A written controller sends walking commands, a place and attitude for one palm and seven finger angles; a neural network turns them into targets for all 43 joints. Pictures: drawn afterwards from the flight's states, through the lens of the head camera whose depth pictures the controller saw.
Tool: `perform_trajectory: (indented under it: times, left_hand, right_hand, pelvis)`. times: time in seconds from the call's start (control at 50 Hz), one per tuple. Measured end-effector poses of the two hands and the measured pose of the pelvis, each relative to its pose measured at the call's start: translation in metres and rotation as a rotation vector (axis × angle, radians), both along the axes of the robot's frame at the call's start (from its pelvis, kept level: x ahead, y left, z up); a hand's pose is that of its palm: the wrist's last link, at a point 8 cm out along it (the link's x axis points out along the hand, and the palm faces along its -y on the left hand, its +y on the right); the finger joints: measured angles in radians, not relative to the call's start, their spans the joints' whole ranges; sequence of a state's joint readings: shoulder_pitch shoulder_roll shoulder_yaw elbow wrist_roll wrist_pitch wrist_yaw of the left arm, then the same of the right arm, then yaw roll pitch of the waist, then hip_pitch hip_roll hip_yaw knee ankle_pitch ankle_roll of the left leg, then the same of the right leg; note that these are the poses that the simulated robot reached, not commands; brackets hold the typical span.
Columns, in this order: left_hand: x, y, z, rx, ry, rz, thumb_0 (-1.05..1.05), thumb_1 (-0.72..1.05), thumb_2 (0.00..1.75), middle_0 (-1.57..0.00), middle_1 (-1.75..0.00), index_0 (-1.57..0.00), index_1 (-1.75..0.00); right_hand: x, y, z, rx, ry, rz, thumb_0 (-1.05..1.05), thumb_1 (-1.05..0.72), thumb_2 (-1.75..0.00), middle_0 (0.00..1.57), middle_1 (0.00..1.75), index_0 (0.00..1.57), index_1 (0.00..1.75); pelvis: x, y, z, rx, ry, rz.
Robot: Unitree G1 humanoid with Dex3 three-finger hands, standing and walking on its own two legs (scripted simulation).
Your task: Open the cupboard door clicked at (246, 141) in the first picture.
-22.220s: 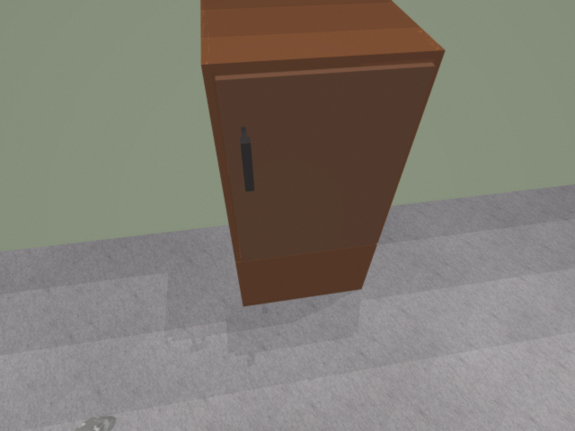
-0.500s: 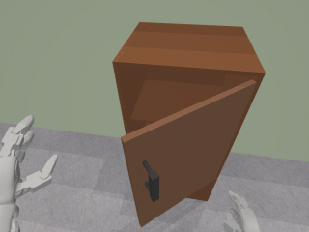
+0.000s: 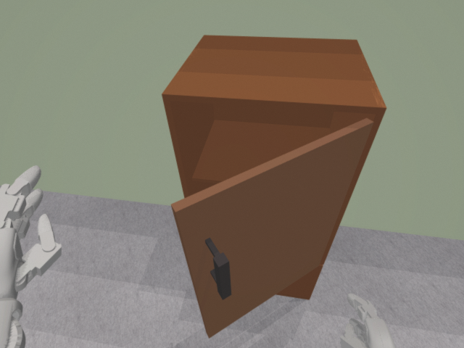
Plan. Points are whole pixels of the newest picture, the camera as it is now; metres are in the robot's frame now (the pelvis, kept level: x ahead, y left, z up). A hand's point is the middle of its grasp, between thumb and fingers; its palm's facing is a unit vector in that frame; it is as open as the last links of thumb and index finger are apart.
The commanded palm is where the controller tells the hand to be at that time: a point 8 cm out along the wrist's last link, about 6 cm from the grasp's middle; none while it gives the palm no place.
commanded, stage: step back with the hand held close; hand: left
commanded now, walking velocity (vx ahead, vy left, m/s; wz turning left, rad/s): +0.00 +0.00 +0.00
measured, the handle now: (217, 269) +0.27 +0.07 -0.01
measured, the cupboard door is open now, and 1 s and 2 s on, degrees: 41 41 41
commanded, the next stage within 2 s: stop stepping back and stand still in 1.12 s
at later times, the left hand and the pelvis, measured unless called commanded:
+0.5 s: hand (35, 273) +0.15 +0.27 +0.16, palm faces +0.36 -0.79 -0.50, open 7.4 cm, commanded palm +0.09 +0.31 +0.17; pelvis -0.05 +0.01 +0.00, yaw +0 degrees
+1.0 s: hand out of the picture +0.05 +0.29 +0.16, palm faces +0.47 -0.74 -0.48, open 7.4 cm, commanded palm -0.01 +0.33 +0.17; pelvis -0.13 +0.02 -0.02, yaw +4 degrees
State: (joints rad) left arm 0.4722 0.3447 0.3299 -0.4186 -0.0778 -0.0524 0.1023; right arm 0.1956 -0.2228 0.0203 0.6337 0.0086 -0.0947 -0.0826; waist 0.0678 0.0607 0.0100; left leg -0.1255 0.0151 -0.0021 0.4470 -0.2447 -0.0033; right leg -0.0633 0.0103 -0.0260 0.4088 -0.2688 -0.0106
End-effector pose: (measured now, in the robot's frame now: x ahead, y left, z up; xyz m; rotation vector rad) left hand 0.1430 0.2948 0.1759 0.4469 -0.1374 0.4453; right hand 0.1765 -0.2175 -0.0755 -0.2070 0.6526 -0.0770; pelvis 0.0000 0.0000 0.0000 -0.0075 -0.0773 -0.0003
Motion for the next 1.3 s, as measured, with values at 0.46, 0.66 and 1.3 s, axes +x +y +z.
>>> perform_trajectory:
  times: [0.46, 0.66, 1.3]
  left_hand:
    - [-0.023, 0.008, 0.000, 0.119, 0.048, -0.091, 0.01, 0.88, 0.90, -0.21, -0.30, -0.22, -0.30]
    - [-0.063, 0.019, 0.000, 0.137, -0.024, -0.077, 0.01, 0.88, 0.90, -0.21, -0.30, -0.21, -0.30]
    - [-0.187, 0.035, 0.008, 0.125, -0.097, -0.095, 0.01, 0.89, 0.90, -0.21, -0.30, -0.21, -0.30]
  right_hand:
    - [-0.051, -0.019, 0.004, -0.054, 0.078, -0.115, 0.01, -0.90, -0.90, 0.20, 0.30, 0.20, 0.30]
    - [-0.092, -0.005, 0.000, -0.058, 0.065, -0.105, 0.01, -0.90, -0.90, 0.20, 0.30, 0.20, 0.30]
    - [-0.182, 0.033, 0.023, -0.045, -0.023, 0.003, 0.01, -0.90, -0.90, 0.21, 0.30, 0.20, 0.30]
  pelvis:
    - [-0.042, 0.010, -0.002, -0.006, 0.060, -0.010]
    - [-0.079, 0.020, -0.009, -0.028, 0.056, -0.003]
    - [-0.206, 0.027, -0.004, -0.050, 0.099, 0.005]
